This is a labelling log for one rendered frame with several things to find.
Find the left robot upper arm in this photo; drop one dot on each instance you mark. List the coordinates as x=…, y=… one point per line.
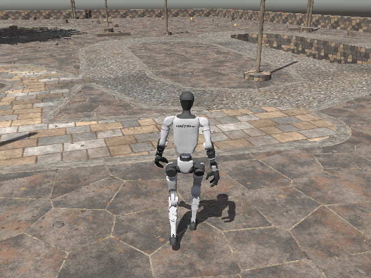
x=168, y=121

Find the right robot foot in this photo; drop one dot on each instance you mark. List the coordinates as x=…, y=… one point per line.
x=193, y=225

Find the right robot hand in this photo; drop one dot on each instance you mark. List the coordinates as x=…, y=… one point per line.
x=215, y=179

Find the robot left thigh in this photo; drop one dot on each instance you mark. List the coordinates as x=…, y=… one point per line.
x=171, y=176

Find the right robot forearm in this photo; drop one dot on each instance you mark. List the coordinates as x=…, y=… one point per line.
x=212, y=158

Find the left robot hand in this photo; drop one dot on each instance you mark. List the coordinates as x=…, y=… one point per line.
x=162, y=160

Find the left robot forearm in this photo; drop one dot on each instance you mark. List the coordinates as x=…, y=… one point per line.
x=159, y=151

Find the right robot upper arm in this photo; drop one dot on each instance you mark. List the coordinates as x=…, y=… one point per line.
x=206, y=132

